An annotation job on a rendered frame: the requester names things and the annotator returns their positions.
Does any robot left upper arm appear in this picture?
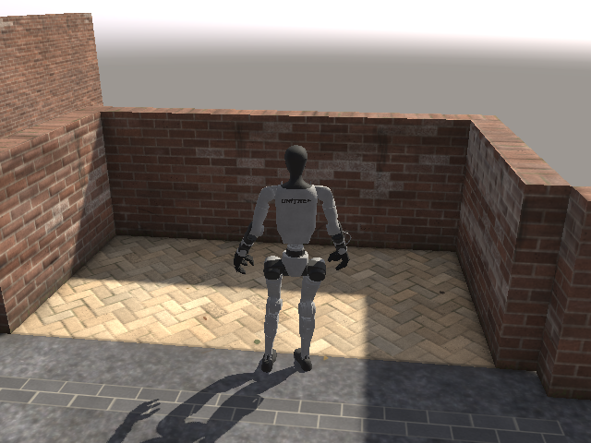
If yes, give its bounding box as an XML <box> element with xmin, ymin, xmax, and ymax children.
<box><xmin>249</xmin><ymin>186</ymin><xmax>277</xmax><ymax>237</ymax></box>

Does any left robot forearm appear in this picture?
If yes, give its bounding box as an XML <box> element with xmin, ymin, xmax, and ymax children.
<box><xmin>236</xmin><ymin>222</ymin><xmax>258</xmax><ymax>257</ymax></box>

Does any right robot forearm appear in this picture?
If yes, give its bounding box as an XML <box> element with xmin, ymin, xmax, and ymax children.
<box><xmin>331</xmin><ymin>221</ymin><xmax>347</xmax><ymax>255</ymax></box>

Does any left robot thigh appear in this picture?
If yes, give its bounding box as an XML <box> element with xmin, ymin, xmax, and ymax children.
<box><xmin>263</xmin><ymin>256</ymin><xmax>283</xmax><ymax>314</ymax></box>

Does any robot right upper arm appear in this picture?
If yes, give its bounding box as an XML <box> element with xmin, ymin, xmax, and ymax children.
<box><xmin>315</xmin><ymin>186</ymin><xmax>341</xmax><ymax>235</ymax></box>

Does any robot right hand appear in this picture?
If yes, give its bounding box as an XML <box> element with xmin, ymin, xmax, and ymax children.
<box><xmin>328</xmin><ymin>251</ymin><xmax>350</xmax><ymax>270</ymax></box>

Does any robot left hand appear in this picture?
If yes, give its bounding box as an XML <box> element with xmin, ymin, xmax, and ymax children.
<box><xmin>234</xmin><ymin>252</ymin><xmax>254</xmax><ymax>274</ymax></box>

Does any humanoid robot head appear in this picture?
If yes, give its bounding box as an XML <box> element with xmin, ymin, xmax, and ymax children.
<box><xmin>281</xmin><ymin>145</ymin><xmax>312</xmax><ymax>189</ymax></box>

